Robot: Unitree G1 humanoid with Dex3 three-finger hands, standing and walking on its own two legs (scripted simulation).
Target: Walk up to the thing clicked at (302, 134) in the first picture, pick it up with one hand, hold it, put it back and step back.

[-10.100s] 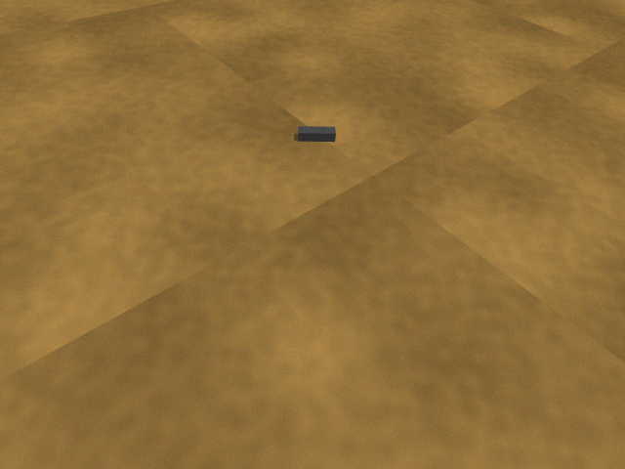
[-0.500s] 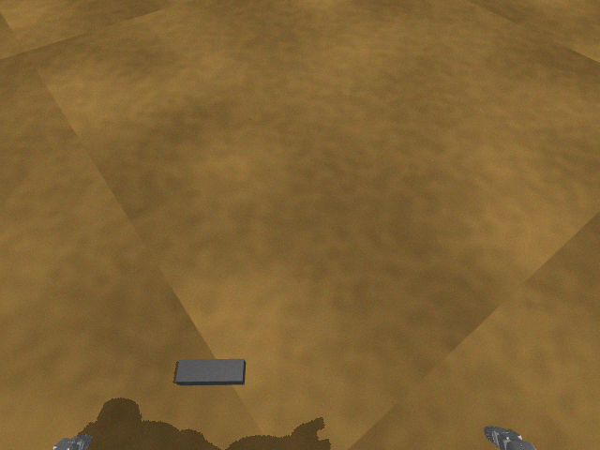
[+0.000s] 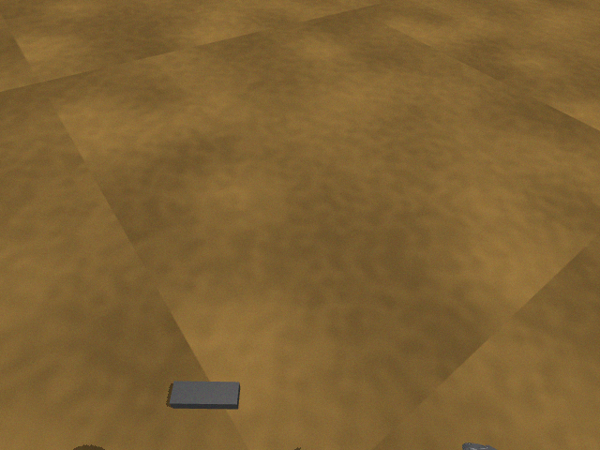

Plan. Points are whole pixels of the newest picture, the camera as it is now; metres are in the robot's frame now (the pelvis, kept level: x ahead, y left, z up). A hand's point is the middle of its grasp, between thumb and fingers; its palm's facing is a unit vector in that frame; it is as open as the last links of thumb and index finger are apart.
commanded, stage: walk up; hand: left
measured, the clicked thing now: (206, 395) +0.41 +0.24 -0.75
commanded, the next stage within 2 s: stand in 1.00 s
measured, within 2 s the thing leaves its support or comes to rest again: neither
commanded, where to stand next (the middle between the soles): +0.03 +0.01 m, yaw +0 degrees
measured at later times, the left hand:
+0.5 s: hand out of the picture +0.07 +0.25 -0.15, palm faces +0.01 -0.94 -0.35, open 7.4 cm
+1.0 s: hand out of the picture +0.08 +0.25 -0.15, palm faces +0.01 -0.94 -0.35, open 7.4 cm
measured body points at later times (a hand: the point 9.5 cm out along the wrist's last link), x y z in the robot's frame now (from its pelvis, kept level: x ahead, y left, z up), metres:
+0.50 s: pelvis +0.00 -0.01 +0.00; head +0.02 -0.01 +0.45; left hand +0.07 +0.30 -0.13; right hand +0.08 -0.31 -0.13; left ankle +0.01 +0.13 -0.74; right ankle +0.03 -0.14 -0.74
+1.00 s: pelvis +0.00 -0.01 +0.00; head +0.02 -0.01 +0.45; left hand +0.08 +0.30 -0.12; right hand +0.09 -0.31 -0.13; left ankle +0.01 +0.13 -0.74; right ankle +0.03 -0.14 -0.74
